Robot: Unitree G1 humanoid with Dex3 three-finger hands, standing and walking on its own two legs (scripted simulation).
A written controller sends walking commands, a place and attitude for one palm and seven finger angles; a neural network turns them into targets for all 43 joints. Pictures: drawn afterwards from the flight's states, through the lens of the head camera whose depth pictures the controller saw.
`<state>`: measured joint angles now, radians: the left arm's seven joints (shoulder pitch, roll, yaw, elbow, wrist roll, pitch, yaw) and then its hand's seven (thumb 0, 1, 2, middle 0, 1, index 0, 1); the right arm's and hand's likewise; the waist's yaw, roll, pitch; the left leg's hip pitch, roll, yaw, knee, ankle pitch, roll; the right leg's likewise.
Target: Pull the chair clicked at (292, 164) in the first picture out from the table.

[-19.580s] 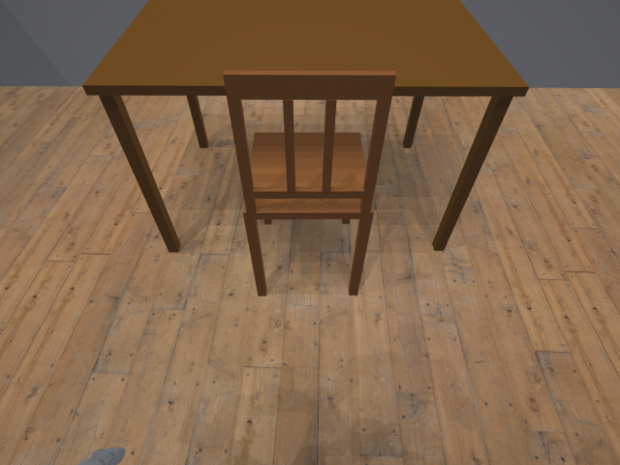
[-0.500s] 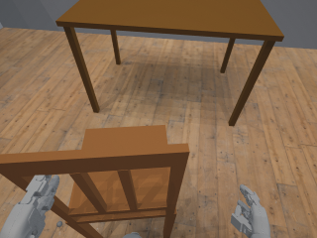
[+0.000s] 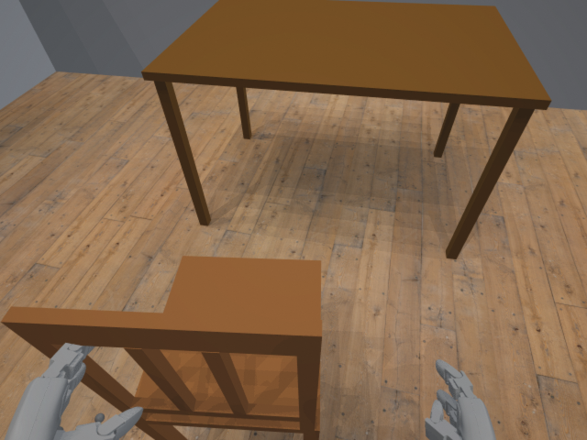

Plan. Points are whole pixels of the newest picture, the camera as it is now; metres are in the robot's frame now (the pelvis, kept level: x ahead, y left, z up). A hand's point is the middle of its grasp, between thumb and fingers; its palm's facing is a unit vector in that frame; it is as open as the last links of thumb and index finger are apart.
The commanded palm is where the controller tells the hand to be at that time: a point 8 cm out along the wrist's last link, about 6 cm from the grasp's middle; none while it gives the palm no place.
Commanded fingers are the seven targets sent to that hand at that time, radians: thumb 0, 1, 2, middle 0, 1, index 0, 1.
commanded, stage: draw the hand back to the body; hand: left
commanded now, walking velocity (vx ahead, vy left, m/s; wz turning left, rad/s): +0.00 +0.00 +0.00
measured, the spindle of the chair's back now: (167, 379) +0.21 +0.23 -0.08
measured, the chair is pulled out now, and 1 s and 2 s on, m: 0.65 0.62 0.62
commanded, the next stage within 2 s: step back with the hand held close in 0.58 s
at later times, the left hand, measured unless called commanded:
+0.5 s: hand (115, 402) +0.14 +0.22 +0.05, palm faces +0.18 -0.82 -0.54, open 6.6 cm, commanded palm +0.14 +0.28 +0.19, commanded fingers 0.00 0.90 0.90 -0.20 -0.30 -0.20 -0.30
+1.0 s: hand (107, 421) +0.12 +0.22 +0.06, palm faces +0.01 -0.83 -0.55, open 6.4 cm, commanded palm +0.09 +0.27 +0.19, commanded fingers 0.00 0.90 0.90 -0.20 -0.30 -0.20 -0.30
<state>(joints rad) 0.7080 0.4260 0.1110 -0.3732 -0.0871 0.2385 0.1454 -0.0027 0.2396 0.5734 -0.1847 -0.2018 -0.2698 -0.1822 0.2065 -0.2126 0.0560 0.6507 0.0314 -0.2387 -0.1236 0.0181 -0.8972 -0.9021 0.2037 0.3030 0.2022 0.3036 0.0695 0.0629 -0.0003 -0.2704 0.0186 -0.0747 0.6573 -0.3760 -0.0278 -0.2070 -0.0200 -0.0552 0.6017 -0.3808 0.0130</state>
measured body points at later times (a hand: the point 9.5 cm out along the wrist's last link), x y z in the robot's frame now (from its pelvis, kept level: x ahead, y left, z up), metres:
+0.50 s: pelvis +0.01 -0.03 +0.00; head +0.03 -0.06 +0.45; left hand +0.13 +0.27 +0.09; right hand +0.21 -0.23 -0.09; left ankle -0.01 +0.14 -0.72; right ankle -0.04 -0.13 -0.72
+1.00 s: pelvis -0.05 -0.03 +0.01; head +0.03 -0.03 +0.45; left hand +0.12 +0.26 +0.09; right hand +0.15 -0.27 -0.09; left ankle -0.01 +0.14 -0.72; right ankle -0.04 -0.13 -0.72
